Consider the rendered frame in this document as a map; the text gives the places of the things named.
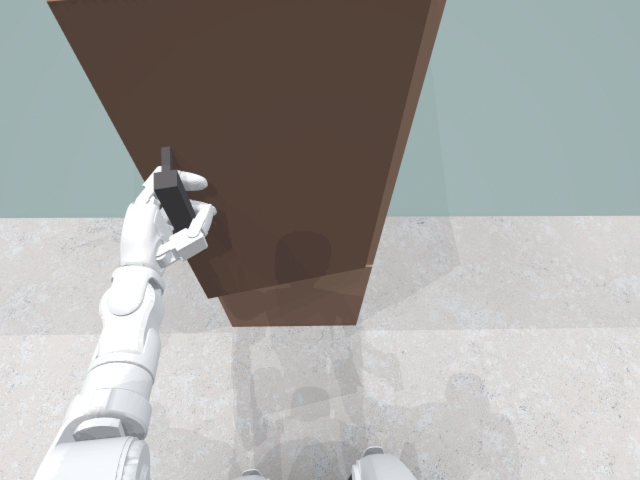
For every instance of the left robot upper arm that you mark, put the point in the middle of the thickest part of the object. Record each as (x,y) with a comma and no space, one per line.
(120,458)

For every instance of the cupboard door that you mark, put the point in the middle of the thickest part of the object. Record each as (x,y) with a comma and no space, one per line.
(290,109)

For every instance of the left robot shin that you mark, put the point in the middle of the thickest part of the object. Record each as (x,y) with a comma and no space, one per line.
(251,472)

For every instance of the handle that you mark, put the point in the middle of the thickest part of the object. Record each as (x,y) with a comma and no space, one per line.
(172,194)

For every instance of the robot shin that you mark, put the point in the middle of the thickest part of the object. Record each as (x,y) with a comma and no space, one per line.
(373,450)
(251,472)

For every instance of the right robot shin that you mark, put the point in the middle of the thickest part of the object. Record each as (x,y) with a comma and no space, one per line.
(373,450)

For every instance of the robot left forearm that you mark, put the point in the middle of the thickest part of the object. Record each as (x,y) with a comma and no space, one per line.
(114,400)

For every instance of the left robot hand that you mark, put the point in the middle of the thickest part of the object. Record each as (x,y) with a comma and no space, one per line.
(145,227)

